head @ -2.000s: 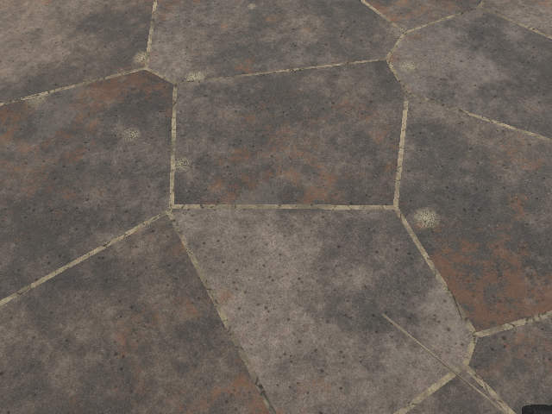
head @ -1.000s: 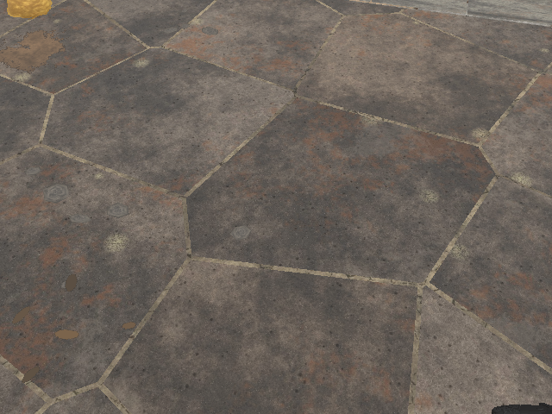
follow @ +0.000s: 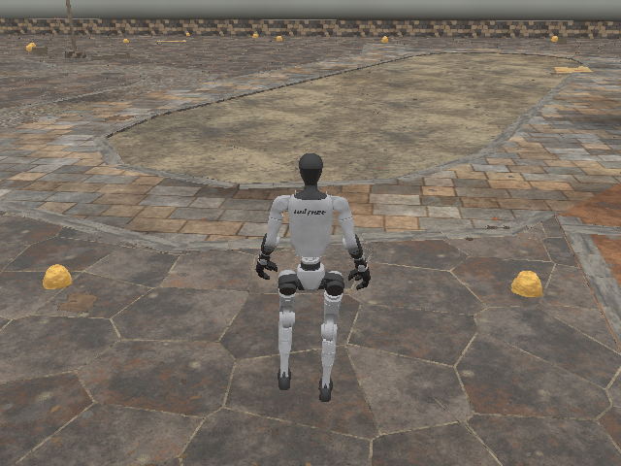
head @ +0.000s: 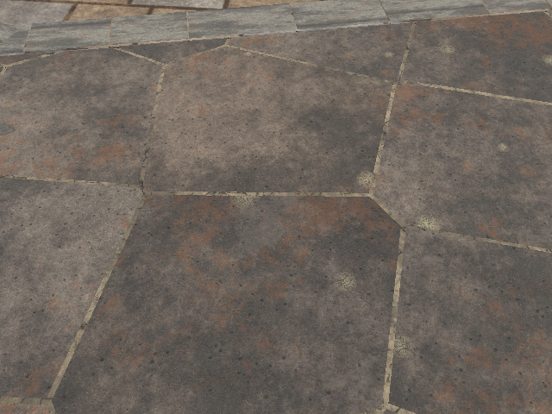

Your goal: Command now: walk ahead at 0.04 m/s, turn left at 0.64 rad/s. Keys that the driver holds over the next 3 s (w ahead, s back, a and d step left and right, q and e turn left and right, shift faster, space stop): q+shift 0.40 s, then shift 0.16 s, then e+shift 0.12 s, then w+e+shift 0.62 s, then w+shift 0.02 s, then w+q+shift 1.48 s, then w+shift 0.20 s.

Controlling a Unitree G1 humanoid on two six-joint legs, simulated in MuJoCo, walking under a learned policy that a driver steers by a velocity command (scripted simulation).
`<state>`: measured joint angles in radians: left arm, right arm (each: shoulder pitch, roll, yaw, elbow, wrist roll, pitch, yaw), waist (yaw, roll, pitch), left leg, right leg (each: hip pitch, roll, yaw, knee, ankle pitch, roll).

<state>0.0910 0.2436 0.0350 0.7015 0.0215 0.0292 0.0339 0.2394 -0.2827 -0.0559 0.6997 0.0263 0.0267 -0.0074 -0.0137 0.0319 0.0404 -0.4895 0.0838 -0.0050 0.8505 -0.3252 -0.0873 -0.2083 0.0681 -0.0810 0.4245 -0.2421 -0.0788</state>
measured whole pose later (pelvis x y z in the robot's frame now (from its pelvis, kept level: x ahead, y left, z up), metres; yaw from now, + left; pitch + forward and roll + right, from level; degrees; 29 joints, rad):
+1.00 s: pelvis +0.19 +0.05 +0.00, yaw +16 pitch +4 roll +1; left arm 0.18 0.33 0.07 0.64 0.03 0.02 -0.06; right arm 0.42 -0.32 -0.08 0.75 -0.05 -0.07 -0.01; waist -0.07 -0.03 -0.04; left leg 0.00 0.00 0.02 0.29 -0.35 -0.01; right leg -0.67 -0.02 0.03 1.13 -0.33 -0.03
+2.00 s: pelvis +1.08 -0.05 +0.00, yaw +15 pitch +2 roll +0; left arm -0.03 0.24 -0.07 0.55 0.04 -0.07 -0.02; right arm 0.50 -0.30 -0.07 0.89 0.00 -0.07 0.02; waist -0.13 -0.01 0.01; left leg 0.02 -0.17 -0.21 0.30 -0.32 0.14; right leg -0.70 -0.12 0.11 0.67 0.02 0.05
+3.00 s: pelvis +1.87 +0.38 -0.02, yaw +69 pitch +1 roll -1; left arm 0.13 0.30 0.02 0.64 0.05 -0.07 0.00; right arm 0.38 -0.36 -0.07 0.83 -0.01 -0.07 0.01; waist -0.05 0.03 0.02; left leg -0.14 -0.14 -0.18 1.10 -0.43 0.13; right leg -0.48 -0.02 0.00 0.65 -0.21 0.02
